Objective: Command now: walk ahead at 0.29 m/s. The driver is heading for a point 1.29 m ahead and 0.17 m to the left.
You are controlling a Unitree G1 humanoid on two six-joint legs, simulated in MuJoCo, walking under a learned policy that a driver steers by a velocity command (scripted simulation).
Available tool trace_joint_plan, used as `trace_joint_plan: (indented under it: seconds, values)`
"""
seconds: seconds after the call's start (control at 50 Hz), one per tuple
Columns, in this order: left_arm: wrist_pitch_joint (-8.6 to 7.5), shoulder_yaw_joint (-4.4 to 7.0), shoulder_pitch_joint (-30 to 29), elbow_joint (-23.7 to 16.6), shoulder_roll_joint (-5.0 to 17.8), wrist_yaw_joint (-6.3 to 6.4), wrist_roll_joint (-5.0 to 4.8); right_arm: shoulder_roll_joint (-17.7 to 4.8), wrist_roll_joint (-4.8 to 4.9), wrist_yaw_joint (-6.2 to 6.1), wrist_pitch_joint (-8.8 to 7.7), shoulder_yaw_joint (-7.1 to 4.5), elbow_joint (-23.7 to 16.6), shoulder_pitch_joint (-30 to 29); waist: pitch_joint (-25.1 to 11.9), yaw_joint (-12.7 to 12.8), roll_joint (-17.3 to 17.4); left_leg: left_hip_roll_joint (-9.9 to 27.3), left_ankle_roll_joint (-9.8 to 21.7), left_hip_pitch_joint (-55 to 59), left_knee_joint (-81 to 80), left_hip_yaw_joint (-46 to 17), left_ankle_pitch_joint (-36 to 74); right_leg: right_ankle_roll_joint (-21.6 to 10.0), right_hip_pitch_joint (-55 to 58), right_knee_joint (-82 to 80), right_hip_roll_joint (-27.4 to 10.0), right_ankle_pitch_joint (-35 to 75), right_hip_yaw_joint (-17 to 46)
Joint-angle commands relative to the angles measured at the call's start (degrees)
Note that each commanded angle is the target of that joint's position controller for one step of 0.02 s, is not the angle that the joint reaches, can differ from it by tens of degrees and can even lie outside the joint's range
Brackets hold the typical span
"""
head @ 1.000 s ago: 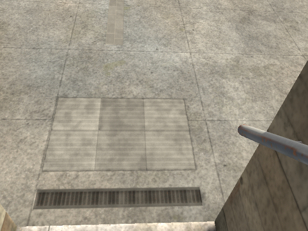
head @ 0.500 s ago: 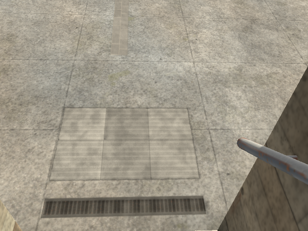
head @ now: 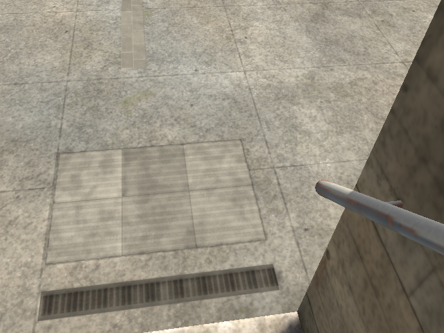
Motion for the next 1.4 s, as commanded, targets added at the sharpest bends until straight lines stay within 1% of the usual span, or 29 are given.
trace_joint_plan:
  seconds: [0.02, 0.18, 0.2, 0.26, 0.28, 0.32, 0.36, 0.4, 0.44, 0.48, 0.5, 0.52, 0.58, 0.6, 0.66, 0.68, 0.7, 0.72, 0.74, 0.78, 0.82, 0.86, 0.94, 1.08, 1.16, 1.22, 1.28, 1.34, 1.4]
  values:
    - [-1.79, 0.79, -9.8, -6.3, 4.2, -0.36, 0.08, -8.3, -0.31, -0.26, -1.36, -2.04, 0.0, 9.2, 4.4, -2.8, 3.3, 7.8, 8.8, 4.3, -13.6, -15.8, 1.4, -2.9, -11.6, -2.0, -0.4, -4.8, 1.4]
    - [-4.49, 1.42, -17.6, -9.7, 4.6, 0.13, 1.38, -10.3, -1.70, -1.60, -3.22, -5.19, 2.6, 18.5, 3.1, -5.5, 3.2, 8.4, 10.5, 19.9, -1.0, -23.4, 14.9, -3.5, -34.1, 7.2, 3.0, -8.9, 9.5]
    - [-4.29, 1.42, -16.1, -9.5, 4.0, -0.59, 0.86, -9.3, -1.94, -1.29, -3.32, -5.37, 1.8, 16.4, 3.8, -4.2, -5.3, 4.7, 9.5, 8.3, -0.4, -18.1, 9.7, -3.3, -22.6, 0.7, 5.6, 5.2, 6.9]
    - [-3.99, 0.46, -6.2, -6.9, 4.4, -0.76, 0.43, -10.1, -0.55, -0.18, -3.64, -5.10, 1.2, 13.3, 2.1, 0.3, 7.0, 3.6, 6.3, 2.9, 10.4, -12.8, 13.9, -2.4, -10.0, 8.1, 6.0, -3.1, -0.4]
    - [-4.14, 0.86, -8.0, -7.5, 6.2, -0.52, 0.24, -7.2, -1.05, -0.34, -3.18, -4.85, 2.4, 17.6, 3.8, -3.1, -1.8, -1.4, 4.4, -3.5, 10.1, -8.7, 9.5, -1.8, -3.0, 0.6, 7.8, 3.1, -3.2]
    - [-6.00, 1.19, 0.0, -5.8, 6.1, 0.64, 0.36, -9.3, -2.56, -0.86, -2.37, -4.89, 2.7, 15.1, 3.4, 3.2, 1.6, -0.6, 4.2, -8.1, 25.9, -8.3, 17.8, -6.7, 0.9, 7.5, 3.3, -5.6, 6.1]
    - [-6.76, 3.30, 15.3, 0.4, 12.7, -0.01, 0.41, -11.6, -2.30, 0.15, -2.43, -5.46, -0.9, 7.6, -1.0, 9.8, -11.5, -3.6, 1.2, -30.6, 37.7, -4.1, 5.2, -8.0, 23.5, 0.8, 0.0, -10.4, 11.0]
    - [-7.25, 3.49, 27.1, 2.6, 15.2, 0.31, 0.77, -16.0, -4.89, 0.36, -3.54, -6.69, -7.6, -12.9, 2.9, 18.5, -6.3, -1.5, 0.5, -51.3, 41.8, -0.6, -9.8, -14.2, 34.3, -4.6, -8.3, -14.6, 28.9]
    - [-9.01, 1.68, 31.4, 6.8, 9.6, 0.45, 2.20, -15.5, -3.00, -1.85, -3.89, -7.43, -5.7, -17.5, 10.5, 19.2, -0.4, -2.0, -0.9, -53.4, 31.6, 0.2, -3.7, -14.4, 24.6, 7.2, -4.9, -14.9, 19.1]
    - [-10.18, 0.16, 25.6, 5.9, 2.7, 2.49, 0.40, -11.9, -1.37, -3.89, -3.67, -6.51, -5.0, -6.1, 8.2, 7.3, 1.6, -1.2, -2.7, -25.9, 7.1, 2.8, 31.4, -12.8, -2.4, 13.8, -1.6, -15.8, 15.4]
    - [-9.33, -1.18, 14.1, 1.6, 0.0, 3.32, 2.80, -9.5, -0.08, -2.14, -4.22, -6.02, -4.1, -1.9, 4.1, 5.3, -1.3, -3.0, -5.8, -4.7, -9.9, 8.5, 39.1, -6.7, -5.9, 3.2, 7.2, -31.5, -4.0]
    - [-8.64, -1.43, 3.7, 1.0, 2.1, 3.83, 2.19, -3.4, -0.33, -0.45, -2.34, -5.16, 1.1, 11.4, -3.3, -3.4, -6.8, -3.9, -5.0, 14.5, 1.6, 9.6, 52.0, -8.9, -15.9, 4.7, 2.2, -39.1, 2.3]
    - [-10.69, -1.45, 7.5, 2.7, 4.9, 3.02, -2.74, -2.2, 1.13, 0.34, -0.72, -2.93, -6.8, 2.0, -2.5, -4.9, -4.2, -3.5, -1.3, 14.6, -0.2, 0.8, 77.8, -9.5, -26.1, 11.9, -5.0, -45.1, 2.3]
    - [-8.15, -0.80, 5.7, -0.6, 9.1, 3.79, -1.24, -2.1, 2.76, -1.60, 0.61, -2.26, -11.0, 0.7, 3.0, -4.1, -14.1, 5.4, 0.5, 16.7, -11.0, -3.0, 69.3, -12.8, -35.4, 15.4, -11.8, -41.3, 14.0]
    - [-4.01, -1.37, 5.9, -2.7, 9.7, 4.45, 2.14, -15.9, 1.04, 0.29, 3.44, -6.40, -3.5, 19.9, 0.8, -8.6, -5.0, 5.3, 6.0, 31.6, -8.8, -5.9, 43.0, -13.2, -35.7, 50.7, -6.3, -27.1, 11.1]
    - [-3.22, -2.94, 25.6, -2.1, 2.3, 3.44, -0.08, -17.9, 1.92, 2.76, 2.27, -5.48, -2.5, 17.4, -1.2, 2.3, 17.8, 11.1, 3.1, 26.8, -5.8, -11.3, 75.5, -10.5, -35.9, 82.9, 6.1, -60.4, -1.2]
    - [-2.12, -3.30, 29.1, -1.0, 5.2, 2.70, 1.18, -16.6, 4.30, 3.88, 2.43, -5.59, -1.2, 18.4, 0.7, 5.1, 24.5, 9.1, -2.8, 27.4, -7.6, -20.7, 57.3, -11.9, -47.2, 87.5, 2.2, -57.3, -1.8]
    - [-1.48, -2.73, 27.6, -0.7, 9.1, 2.05, 3.00, -14.1, 4.26, 3.81, 2.68, -4.76, -3.4, 13.1, 2.0, 6.5, 15.1, 7.6, -1.8, 22.0, -10.0, -19.3, 40.4, -11.2, -48.0, 78.5, -1.6, -41.5, -1.4]
    - [-1.76, -2.53, 22.8, -3.2, 9.5, 1.42, 6.05, -20.3, 3.00, 2.97, 2.68, -6.41, -3.4, 9.7, -1.9, 4.7, 20.6, 13.9, 4.3, 17.0, -21.6, -41.3, -2.8, -8.6, -49.9, 69.3, -1.7, -34.6, 4.4]
    - [-1.74, -0.29, 6.9, -6.8, 14.5, 0.00, 4.83, -15.5, 0.18, 0.71, 4.05, -4.84, -4.4, 10.1, 9.5, 2.6, 3.3, 15.7, 4.4, 4.4, -29.0, -54.3, -19.1, -3.7, -51.1, 55.4, -3.4, -24.5, 8.1]
    - [-1.32, -1.17, 6.5, -5.5, 9.7, -0.43, 2.42, -8.9, 0.70, -0.94, 3.74, -2.21, -5.2, 6.3, 16.7, 6.2, -3.8, 10.2, 5.1, -7.7, -20.2, -42.8, 1.6, -0.3, -41.7, 41.2, -3.7, -16.4, 6.1]
    - [-0.31, -1.32, 10.3, -3.9, 6.9, -0.14, 3.41, -11.7, 0.20, -0.76, 3.38, -3.62, -4.1, 7.5, 10.3, 6.9, 5.5, 9.5, 6.2, -7.0, -17.3, -40.3, 19.4, -0.6, -35.9, 46.6, -2.3, -14.2, 5.0]
    - [-1.22, -1.95, 4.2, -7.4, 4.3, -1.75, 2.13, -6.2, 3.65, -0.86, 2.65, -2.53, -4.1, 3.9, 6.0, 7.6, 2.1, -0.7, 8.2, -18.8, -9.4, -26.1, 10.0, -3.3, -14.0, 20.8, -0.6, 18.4, -0.1]
    - [-4.82, -2.52, 0.1, -10.0, 5.8, -2.53, 2.73, -7.5, -0.43, 0.51, 1.93, -3.23, -4.8, 4.2, 2.6, -0.4, 3.5, -6.2, 9.5, -3.0, 8.2, -19.4, 23.9, -4.8, -2.1, -3.2, 2.2, 19.6, -2.0]
    - [-3.84, -0.10, 21.7, -4.7, 8.3, -1.73, -1.22, -9.8, -1.34, 1.21, 3.42, -4.21, -2.6, 3.3, -2.3, 5.1, 0.9, -8.6, 10.4, -3.7, 33.3, -14.6, 39.6, -4.3, 25.3, -26.9, -2.1, 22.5, -5.8]
    - [-4.16, 0.14, 34.4, -3.0, 10.4, -4.08, 2.06, -4.5, 1.75, -0.26, 3.89, -3.52, -6.7, 6.2, -9.9, 5.7, -13.8, -7.9, 7.5, -52.9, 72.1, 0.0, -24.0, -11.4, 67.8, 3.3, -22.4, 56.3, 5.4]
    - [-5.10, 0.36, 34.2, -1.8, 10.2, -3.70, 0.61, -7.6, -2.69, -0.11, 4.43, -3.65, -8.4, -4.0, -7.4, 7.7, -7.5, -0.6, 7.7, -57.6, 72.5, 2.3, -4.5, -17.8, 43.5, -2.5, -21.7, 10.6, 12.2]
    - [-5.88, -3.80, 23.9, -2.4, 2.0, -1.29, 1.39, -7.9, -1.21, 1.39, 3.90, -3.92, -12.1, -20.1, 11.9, 2.5, 4.0, 0.7, -0.9, -39.9, 24.4, -4.8, 27.2, -14.0, 0.2, -13.5, -14.6, -3.0, 4.4]
    - [-7.69, -3.07, 25.9, -0.3, 6.0, -0.22, -1.61, -7.8, -2.73, 3.01, 3.36, -4.92, -6.3, -13.5, 6.7, 2.0, -7.0, -1.6, 1.4, -20.1, 12.0, -1.9, 58.5, -11.0, -1.3, -8.4, -9.4, -0.7, -0.3]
